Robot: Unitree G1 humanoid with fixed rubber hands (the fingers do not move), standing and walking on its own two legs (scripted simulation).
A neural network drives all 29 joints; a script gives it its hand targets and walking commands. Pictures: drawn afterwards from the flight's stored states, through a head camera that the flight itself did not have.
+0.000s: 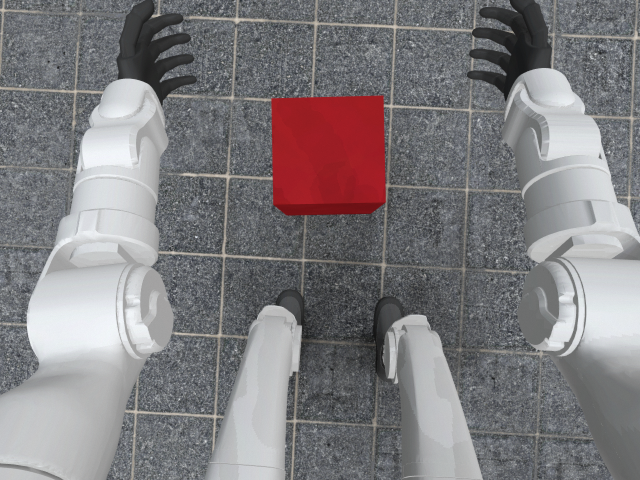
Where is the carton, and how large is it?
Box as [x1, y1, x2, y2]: [271, 96, 385, 215]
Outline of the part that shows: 383,96 271,98 273,204 288,215 370,213 385,202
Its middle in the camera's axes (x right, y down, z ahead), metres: +0.02 -0.17 +0.85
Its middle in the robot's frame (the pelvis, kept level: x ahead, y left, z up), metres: +0.53 +0.04 -0.53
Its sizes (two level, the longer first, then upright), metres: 0.210 0.200 0.250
